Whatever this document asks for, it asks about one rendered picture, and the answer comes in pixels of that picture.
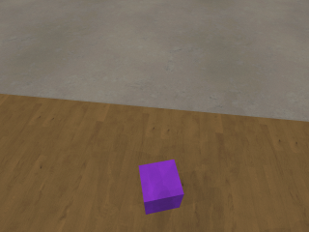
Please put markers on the carton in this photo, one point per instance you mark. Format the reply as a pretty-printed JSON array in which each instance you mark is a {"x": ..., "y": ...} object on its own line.
[{"x": 161, "y": 186}]

